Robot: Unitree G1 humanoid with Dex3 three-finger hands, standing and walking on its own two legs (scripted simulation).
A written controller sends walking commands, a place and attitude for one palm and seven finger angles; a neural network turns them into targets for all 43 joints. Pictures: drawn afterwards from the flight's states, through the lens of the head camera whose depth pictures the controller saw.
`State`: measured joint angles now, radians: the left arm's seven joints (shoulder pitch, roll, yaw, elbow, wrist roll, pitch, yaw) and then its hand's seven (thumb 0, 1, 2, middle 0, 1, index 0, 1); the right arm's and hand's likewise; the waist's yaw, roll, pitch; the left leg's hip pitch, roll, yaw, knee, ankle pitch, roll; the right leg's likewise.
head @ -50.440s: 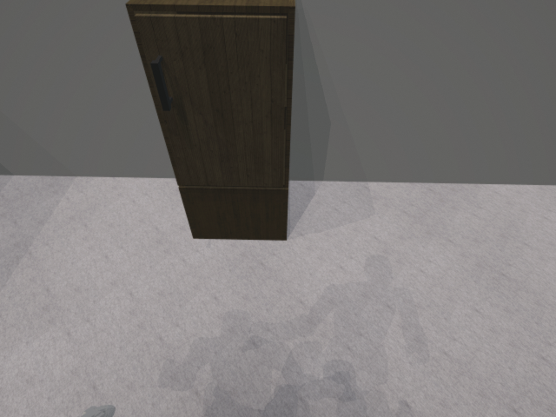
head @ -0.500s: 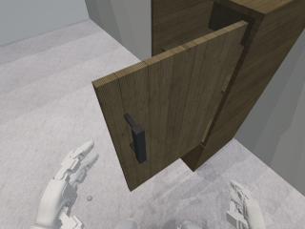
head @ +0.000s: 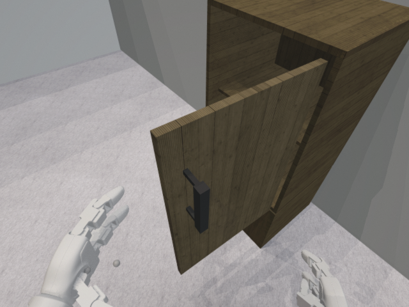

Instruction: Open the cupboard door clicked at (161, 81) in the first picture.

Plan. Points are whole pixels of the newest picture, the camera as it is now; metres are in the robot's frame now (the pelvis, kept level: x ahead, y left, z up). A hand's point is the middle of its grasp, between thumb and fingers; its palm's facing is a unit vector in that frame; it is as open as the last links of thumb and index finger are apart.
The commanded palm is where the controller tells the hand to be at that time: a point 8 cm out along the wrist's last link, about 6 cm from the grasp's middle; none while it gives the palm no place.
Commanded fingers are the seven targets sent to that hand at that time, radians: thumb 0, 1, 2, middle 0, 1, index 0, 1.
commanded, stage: draw the hand back to the body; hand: left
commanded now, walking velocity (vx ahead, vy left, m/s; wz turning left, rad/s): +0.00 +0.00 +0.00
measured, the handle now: (195, 202) +0.30 +0.04 +0.07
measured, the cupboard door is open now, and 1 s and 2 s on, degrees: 87 87 87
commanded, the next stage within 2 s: step back with the hand held close in 1.18 s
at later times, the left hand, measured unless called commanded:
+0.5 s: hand (61, 222) +0.20 +0.22 +0.16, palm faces +0.30 -0.87 -0.39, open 12.8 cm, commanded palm +0.16 +0.26 +0.19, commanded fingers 0.00 0.41 0.69 -0.18 -0.30 -0.18 -0.30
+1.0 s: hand (41, 192) +0.22 +0.23 +0.20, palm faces +0.43 -0.81 -0.41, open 7.7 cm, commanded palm +0.17 +0.27 +0.23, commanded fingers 0.00 0.90 0.90 -0.20 -0.30 -0.20 -0.30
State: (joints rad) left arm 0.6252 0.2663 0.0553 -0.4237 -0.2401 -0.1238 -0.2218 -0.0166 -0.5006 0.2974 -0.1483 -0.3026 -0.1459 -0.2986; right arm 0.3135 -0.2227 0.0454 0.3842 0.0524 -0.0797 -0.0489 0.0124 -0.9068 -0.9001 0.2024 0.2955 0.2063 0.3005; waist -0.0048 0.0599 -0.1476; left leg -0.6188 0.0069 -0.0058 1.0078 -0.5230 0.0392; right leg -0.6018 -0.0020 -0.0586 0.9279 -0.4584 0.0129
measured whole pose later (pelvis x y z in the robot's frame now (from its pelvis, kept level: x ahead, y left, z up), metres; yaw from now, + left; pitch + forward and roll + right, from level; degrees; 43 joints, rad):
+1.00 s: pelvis +0.03 -0.02 +0.06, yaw -1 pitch -3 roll -1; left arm 0.48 0.34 0.33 -0.40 -0.07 -0.04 0.11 0.01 0.84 0.87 -0.20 -0.30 -0.20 -0.30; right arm 0.20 -0.23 0.01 0.60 0.01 -0.09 -0.08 0.01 -0.91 -0.90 0.20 0.30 0.21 0.30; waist 0.06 0.07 0.00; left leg -0.10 0.02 0.03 0.46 -0.31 0.01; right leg -0.12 0.02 -0.03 0.43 -0.27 -0.01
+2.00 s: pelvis -0.08 +0.01 +0.04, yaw -3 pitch -3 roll -1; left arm 0.51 0.37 0.41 -0.47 0.00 -0.18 0.14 0.01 0.89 0.90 -0.21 -0.30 -0.21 -0.30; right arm 0.22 -0.22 0.00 0.55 0.01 -0.04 -0.08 0.01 -0.91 -0.90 0.20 0.30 0.21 0.30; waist 0.01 0.01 0.04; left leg -0.38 -0.01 0.07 0.69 -0.33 0.07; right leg -0.38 -0.01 0.01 0.59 -0.17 0.03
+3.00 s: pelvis -0.23 +0.00 +0.05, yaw -4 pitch +2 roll +0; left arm 0.50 0.36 0.36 -0.43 -0.01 -0.20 0.16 0.01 0.88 0.90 -0.21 -0.30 -0.21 -0.30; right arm 0.31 -0.24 -0.02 0.70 -0.01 -0.13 -0.10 0.01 -0.91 -0.90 0.20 0.30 0.20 0.30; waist 0.01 -0.02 -0.04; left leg -0.28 0.04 0.04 0.58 -0.27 0.02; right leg -0.19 0.00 -0.06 0.47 -0.31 -0.02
